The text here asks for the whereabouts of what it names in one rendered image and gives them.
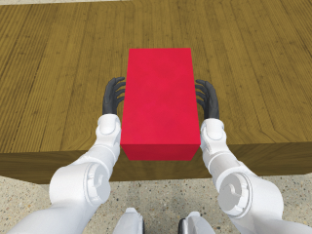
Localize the carton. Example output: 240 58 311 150
120 48 201 161

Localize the robot left shin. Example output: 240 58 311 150
125 208 137 213

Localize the pedestal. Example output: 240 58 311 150
0 0 312 184

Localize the robot shin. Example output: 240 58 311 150
125 208 137 213
187 212 200 218

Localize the robot right hand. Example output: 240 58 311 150
194 79 219 120

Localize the robot left hand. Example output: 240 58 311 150
102 76 126 115

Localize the robot left upper arm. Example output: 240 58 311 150
6 162 111 234

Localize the robot right upper arm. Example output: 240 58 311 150
217 172 312 234

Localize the robot right shin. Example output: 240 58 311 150
187 212 200 218

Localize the right robot forearm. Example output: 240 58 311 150
200 118 261 193

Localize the left robot forearm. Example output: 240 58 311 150
49 114 122 201

